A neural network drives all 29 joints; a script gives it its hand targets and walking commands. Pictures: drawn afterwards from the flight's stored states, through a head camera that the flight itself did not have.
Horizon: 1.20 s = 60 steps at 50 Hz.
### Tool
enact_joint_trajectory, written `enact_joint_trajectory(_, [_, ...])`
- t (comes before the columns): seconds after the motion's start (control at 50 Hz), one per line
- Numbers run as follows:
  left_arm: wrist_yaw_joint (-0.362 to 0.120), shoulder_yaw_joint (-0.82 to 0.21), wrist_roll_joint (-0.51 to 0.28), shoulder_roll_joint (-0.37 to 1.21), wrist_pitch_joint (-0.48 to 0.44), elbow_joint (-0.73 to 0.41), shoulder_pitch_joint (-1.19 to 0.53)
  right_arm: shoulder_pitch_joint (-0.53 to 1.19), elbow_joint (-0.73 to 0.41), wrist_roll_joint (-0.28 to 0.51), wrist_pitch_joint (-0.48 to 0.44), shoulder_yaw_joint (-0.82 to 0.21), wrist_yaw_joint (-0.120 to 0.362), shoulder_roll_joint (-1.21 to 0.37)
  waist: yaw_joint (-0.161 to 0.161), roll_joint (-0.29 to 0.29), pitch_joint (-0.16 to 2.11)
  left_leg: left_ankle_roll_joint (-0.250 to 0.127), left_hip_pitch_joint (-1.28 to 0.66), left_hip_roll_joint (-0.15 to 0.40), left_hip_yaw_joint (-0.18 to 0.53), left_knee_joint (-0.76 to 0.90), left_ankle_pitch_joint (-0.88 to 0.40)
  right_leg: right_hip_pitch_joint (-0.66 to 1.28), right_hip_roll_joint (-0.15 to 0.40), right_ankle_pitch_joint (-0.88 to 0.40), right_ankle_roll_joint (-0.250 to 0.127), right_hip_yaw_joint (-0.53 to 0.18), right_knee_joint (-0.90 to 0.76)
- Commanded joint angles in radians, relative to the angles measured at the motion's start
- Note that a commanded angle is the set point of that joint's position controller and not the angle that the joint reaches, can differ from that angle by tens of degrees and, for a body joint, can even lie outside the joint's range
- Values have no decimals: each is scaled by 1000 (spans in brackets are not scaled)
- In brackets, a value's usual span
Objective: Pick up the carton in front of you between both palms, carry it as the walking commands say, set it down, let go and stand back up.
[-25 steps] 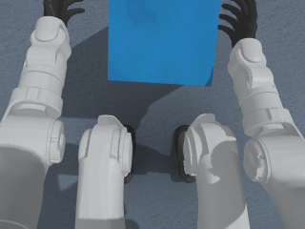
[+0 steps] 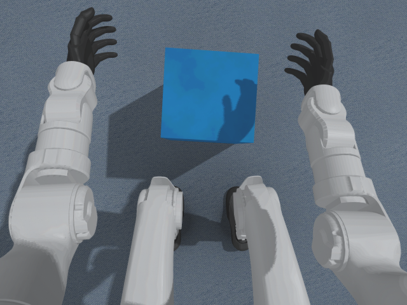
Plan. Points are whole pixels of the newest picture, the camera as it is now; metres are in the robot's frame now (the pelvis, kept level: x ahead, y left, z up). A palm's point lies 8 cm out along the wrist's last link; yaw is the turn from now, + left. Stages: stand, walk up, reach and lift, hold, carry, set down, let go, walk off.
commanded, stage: set down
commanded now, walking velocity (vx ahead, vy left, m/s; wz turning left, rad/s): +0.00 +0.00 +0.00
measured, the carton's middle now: (206, 104) +0.48 +0.00 -0.38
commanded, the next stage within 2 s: let go in 0.40 s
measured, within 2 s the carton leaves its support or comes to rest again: neither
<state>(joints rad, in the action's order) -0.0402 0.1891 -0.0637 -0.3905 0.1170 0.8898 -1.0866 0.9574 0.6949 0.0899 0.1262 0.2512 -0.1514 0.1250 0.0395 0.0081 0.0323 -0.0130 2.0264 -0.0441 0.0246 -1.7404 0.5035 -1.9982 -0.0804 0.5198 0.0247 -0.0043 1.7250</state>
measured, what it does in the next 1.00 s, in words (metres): rises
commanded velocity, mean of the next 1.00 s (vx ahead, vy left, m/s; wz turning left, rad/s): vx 0.00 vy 0.00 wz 0.00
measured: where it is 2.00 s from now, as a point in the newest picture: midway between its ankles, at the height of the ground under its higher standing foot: (205, 229)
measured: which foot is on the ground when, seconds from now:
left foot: down 0.00-1.00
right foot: down 0.00-1.00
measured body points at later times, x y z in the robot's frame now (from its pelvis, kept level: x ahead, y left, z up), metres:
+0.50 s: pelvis +0.03 +0.01 +0.14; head +0.31 +0.03 +0.49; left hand +0.51 +0.23 +0.03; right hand +0.48 -0.18 +0.03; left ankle +0.10 +0.11 -0.47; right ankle +0.10 -0.12 -0.47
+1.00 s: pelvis +0.11 +0.00 +0.25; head +0.25 +0.02 +0.67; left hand +0.36 +0.24 +0.14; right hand +0.36 -0.22 +0.15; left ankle +0.10 +0.11 -0.47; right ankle +0.10 -0.12 -0.47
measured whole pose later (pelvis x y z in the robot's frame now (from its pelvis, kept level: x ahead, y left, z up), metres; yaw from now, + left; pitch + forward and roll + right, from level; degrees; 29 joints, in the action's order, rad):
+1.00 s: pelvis +0.11 +0.00 +0.25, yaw +3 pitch +21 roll +0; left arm -0.03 0.12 0.02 -0.21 -0.02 0.58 -0.10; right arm 0.03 0.53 0.01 -0.02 0.08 0.05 0.17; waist 0.04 0.02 0.07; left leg -0.01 0.74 -0.05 0.05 -0.67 0.30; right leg -0.72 -0.04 0.32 -0.01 -0.05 0.67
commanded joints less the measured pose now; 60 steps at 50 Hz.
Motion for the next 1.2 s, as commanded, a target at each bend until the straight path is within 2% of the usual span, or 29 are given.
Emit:
enact_joint_trajectory(0.0, [-8, 25, 6, -131, -6, -145, -219, 164, -144, -6, -7, 11, 4, 91, -5, -100, 1084, 21, -778, -18, -39, 226, -301, 508, -19, -245, 34, 89, -219])
enact_joint_trajectory(0.36, [-41, 65, 73, -59, -35, -86, -93, 20, -96, -59, -40, 52, 59, 52, 6, -93, 941, 23, -1048, -9, 2, 578, -437, 700, 1, -365, 40, 56, -579])
enact_joint_trajectory(0.44, [-35, 78, 108, -36, -44, -73, -32, -36, -83, -86, -51, 53, 76, 49, -4, -91, 936, 24, -1128, -6, 9, 652, -468, 770, 5, -383, 38, 51, -650])
enact_joint_trajectory(0.54, [4, 87, 163, 23, -45, -150, 179, -232, -122, -136, -64, 25, 114, 80, -9, -90, 984, 28, -1333, -4, 22, 748, -565, 894, 7, -428, 22, 50, -742])
enact_joint_trajectory(0.64, [34, 52, 146, 68, -64, -298, 392, -415, -201, -150, -83, -33, 161, 116, -3, -53, 877, 23, -1418, 4, 32, 852, -585, 1066, 23, -470, 5, 27, -838])
enact_joint_trajectory(0.72, [26, 19, 111, 73, -93, -363, 517, -533, -222, -124, -107, -75, 184, 114, -5, -41, 736, 18, -1441, 7, 30, 926, -562, 1201, 38, -491, 1, 1, -915])
enact_joint_trajectory(0.86, [16, -26, 84, 94, -134, -362, 831, -816, -216, -84, -147, -129, 198, 118, -8, -36, 582, 20, -1535, 8, 28, 1028, -628, 1426, 45, -625, 0, -31, -1013])
enact_joint_trajectory(0.96, [13, -51, 78, 95, -157, -398, 1025, -991, -257, -78, -167, -158, 197, 135, -12, -16, 464, 18, -1638, 9, 32, 1120, -665, 1586, 50, -705, 2, -48, -1100])
enact_joint_trajectory(1.08, [10, -80, 73, 96, -162, -468, 1187, -1126, -325, -70, -169, -180, 202, 156, -22, -26, 287, 22, -1825, 13, 30, 1243, -680, 1716, 48, -677, 2, -43, -1231])
enact_joint_trajectory(1.18, [-3, -106, 68, 97, -126, -503, 1271, -1166, -352, -71, -135, -196, 214, 174, -38, -22, 132, 29, -1894, 13, 15, 1331, -581, 1801, 47, -580, -3, -29, -1318])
